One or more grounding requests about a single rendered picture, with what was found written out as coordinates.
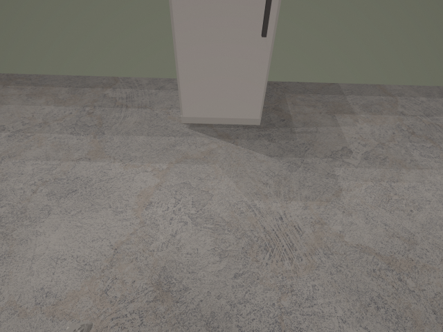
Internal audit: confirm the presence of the fridge door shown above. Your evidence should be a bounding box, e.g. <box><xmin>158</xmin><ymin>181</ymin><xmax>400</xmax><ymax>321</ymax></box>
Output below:
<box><xmin>172</xmin><ymin>0</ymin><xmax>279</xmax><ymax>119</ymax></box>

